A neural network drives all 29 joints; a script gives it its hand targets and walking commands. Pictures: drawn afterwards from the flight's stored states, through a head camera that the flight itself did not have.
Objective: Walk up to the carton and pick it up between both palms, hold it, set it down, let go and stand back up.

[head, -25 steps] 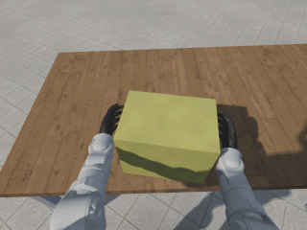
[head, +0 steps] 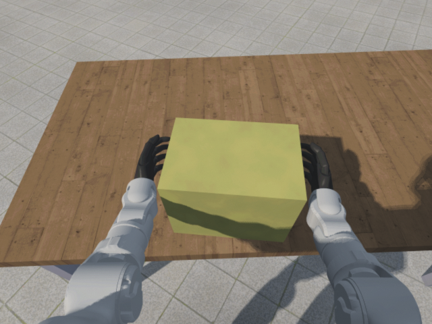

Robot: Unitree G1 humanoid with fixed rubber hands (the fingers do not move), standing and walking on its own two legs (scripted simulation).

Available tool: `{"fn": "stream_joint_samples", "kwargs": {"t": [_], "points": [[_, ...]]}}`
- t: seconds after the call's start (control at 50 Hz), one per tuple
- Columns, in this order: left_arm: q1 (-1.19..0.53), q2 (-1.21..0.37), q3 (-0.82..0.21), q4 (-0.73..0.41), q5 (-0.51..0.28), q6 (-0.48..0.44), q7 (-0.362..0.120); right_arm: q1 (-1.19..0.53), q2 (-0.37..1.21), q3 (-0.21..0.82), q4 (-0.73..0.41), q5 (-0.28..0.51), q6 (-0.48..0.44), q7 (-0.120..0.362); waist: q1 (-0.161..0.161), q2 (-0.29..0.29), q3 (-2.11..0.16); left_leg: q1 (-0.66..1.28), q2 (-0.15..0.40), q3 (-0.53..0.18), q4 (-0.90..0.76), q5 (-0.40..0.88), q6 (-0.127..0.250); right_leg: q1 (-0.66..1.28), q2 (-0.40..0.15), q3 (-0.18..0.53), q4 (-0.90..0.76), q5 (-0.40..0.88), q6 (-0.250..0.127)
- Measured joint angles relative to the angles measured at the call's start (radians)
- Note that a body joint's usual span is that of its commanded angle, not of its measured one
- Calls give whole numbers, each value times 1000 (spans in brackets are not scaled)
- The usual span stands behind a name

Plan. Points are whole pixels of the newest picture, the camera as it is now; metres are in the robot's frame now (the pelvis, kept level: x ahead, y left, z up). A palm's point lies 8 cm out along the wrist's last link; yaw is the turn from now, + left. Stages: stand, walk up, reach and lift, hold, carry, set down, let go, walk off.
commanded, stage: set down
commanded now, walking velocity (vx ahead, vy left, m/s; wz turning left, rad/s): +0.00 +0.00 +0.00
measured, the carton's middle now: (231, 182) +0.40 -0.01 -0.01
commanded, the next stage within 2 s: none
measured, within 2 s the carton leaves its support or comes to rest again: neither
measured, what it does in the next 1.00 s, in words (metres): shifts its weight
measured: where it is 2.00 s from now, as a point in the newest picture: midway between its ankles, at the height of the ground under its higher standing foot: outside the picture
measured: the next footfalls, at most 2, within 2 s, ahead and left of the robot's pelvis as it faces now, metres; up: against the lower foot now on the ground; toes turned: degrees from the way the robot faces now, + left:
none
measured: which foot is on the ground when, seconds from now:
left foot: down 0.00-1.00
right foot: down 0.00-1.00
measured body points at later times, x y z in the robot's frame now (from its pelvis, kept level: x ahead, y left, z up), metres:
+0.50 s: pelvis -0.02 +0.00 -0.02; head +0.03 +0.01 +0.43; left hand +0.39 +0.21 +0.02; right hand +0.38 -0.20 +0.02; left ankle +0.01 +0.12 -0.74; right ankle +0.00 -0.13 -0.74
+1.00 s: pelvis -0.05 -0.01 -0.02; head -0.04 +0.01 +0.43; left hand +0.33 +0.23 +0.02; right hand +0.31 -0.21 +0.02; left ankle +0.01 +0.12 -0.74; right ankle +0.00 -0.13 -0.74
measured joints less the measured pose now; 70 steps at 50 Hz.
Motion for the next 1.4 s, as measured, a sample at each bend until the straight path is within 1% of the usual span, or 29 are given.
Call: {"fn": "stream_joint_samples", "kwargs": {"t": [0.1,0.18,0.26,0.36,0.48,0.54,0.6,0.68,0.76,0.82,0.88,0.94,0.98,1.04,1.14,1.16,1.2,1.24,1.3,1.34,1.4], "points": [[-93,50,-52,110,-114,-34,22,-55,-12,38,29,71,39,-10,12,-8,-39,-94,12,10,55,-7,-2,-102,11,12,60,-4,-3],[-152,92,-95,186,-186,-54,27,-91,-10,50,37,104,78,-14,3,-19,-63,-163,19,8,103,-17,-4,-173,18,12,110,-15,-5],[-162,111,-133,203,-229,-64,20,-112,-19,68,55,129,102,-7,-9,-23,-84,-215,20,-3,145,-29,-5,-219,20,4,147,-28,-6],[-116,114,-145,159,-235,-48,2,-96,-36,86,42,164,95,-4,-13,-15,-102,-246,20,-17,185,-46,-5,-240,21,-8,176,-43,-5],[-24,136,-126,65,-218,-16,-10,-59,-70,101,26,196,66,1,-9,0,-95,-231,18,-26,206,-56,-3,-220,21,-13,191,-51,-3],[17,153,-138,20,-234,-5,-21,-19,-90,119,-2,214,69,4,-7,0,-83,-212,14,-30,199,-50,-4,-201,18,-16,189,-50,-3],[41,177,-165,14,-260,-7,-30,18,-99,127,-17,223,77,12,-9,-3,-76,-197,10,-34,193,-43,-5,-189,14,-20,191,-48,-4],[95,204,-200,-47,-296,4,-38,94,-103,141,-91,235,101,23,-12,-11,-55,-166,8,-36,181,-32,-7,-161,13,-21,187,-43,-7],[143,218,-226,-93,-326,8,-47,171,-99,141,-165,230,121,34,-10,-22,-49,-144,6,-35,173,-25,-10,-146,12,-19,192,-42,-10],[151,230,-250,-82,-357,15,-50,202,-90,120,-197,209,153,39,-12,-33,-51,-132,3,-35,168,-20,-11,-139,9,-18,201,-44,-12],[157,242,-265,-95,-381,31,-51,215,-83,104,-241,202,182,38,-14,-43,-35,-109,0,-32,166,-17,-12,-123,7,-14,211,-47,-13],[138,254,-286,-72,-399,35,-51,196,-79,92,-245,193,209,39,-19,-51,-19,-96,-5,-30,174,-18,-11,-117,2,-12,233,-56,-12],[138,256,-289,-86,-404,44,-50,190,-77,93,-259,187,218,39,-19,-55,-11,-88,-9,-29,177,-19,-10,-113,-2,-10,244,-61,-12],[127,257,-302,-70,-417,45,-53,177,-71,94,-251,175,232,41,-23,-60,-16,-90,-15,-30,186,-23,-8,-118,-7,-9,262,-71,-10],[135,250,-282,-65,-396,53,-66,171,-54,110,-217,169,229,39,-24,-63,0,-65,-19,-30,193,-35,-6,-92,-11,-7,270,-84,-7],[146,249,-279,-80,-390,56,-65,177,-48,111,-213,171,223,37,-25,-61,4,-59,-20,-31,193,-38,-6,-85,-11,-9,267,-85,-6],[201,242,-262,-158,-365,60,-68,217,-39,122,-236,179,193,32,-23,-55,17,-37,-19,-34,185,-41,-4,-57,-10,-10,249,-83,-5],[256,231,-248,-216,-337,58,-73,263,-32,129,-245,179,161,27,-17,-47,24,-16,-16,-35,174,-44,-4,-30,-6,-11,224,-79,-4],[344,214,-225,-314,-299,83,-77,339,-27,131,-268,187,127,25,-6,-32,50,31,-11,-35,149,-43,-3,25,0,-8,178,-66,-2],[402,206,-220,-372,-292,104,-77,396,-24,116,-303,179,117,24,0,-22,63,56,-10,-35,130,-40,-3,55,1,-9,150,-58,-2],[493,203,-223,-464,-301,127,-70,481,-29,98,-383,163,105,23,5,-11,83,89,-10,-33,105,-35,-2,89,1,-6,120,-49,-1]]}}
